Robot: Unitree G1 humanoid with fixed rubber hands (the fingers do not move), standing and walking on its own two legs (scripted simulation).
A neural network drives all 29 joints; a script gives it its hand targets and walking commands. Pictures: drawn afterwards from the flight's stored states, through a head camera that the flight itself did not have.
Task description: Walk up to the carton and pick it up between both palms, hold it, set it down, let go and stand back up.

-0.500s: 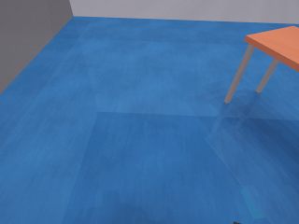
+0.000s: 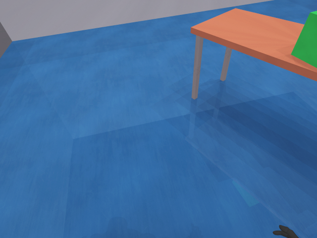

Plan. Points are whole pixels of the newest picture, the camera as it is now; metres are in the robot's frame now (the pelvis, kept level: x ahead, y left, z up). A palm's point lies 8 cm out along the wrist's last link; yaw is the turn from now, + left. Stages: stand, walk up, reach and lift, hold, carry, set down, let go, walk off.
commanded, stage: walk up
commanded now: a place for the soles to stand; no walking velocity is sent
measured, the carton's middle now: out of the picture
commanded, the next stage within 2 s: none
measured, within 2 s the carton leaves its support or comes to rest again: neither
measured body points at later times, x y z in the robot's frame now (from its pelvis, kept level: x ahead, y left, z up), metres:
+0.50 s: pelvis +0.15 +0.01 +0.01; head +0.17 +0.01 +0.46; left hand +0.31 +0.27 -0.11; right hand +0.15 -0.35 -0.07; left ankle +0.25 +0.07 -0.72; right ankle +0.05 -0.11 -0.69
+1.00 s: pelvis +0.29 -0.09 +0.01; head +0.29 -0.10 +0.46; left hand +0.50 +0.14 -0.10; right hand +0.18 -0.42 -0.09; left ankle +0.25 +0.07 -0.72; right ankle +0.31 -0.25 -0.72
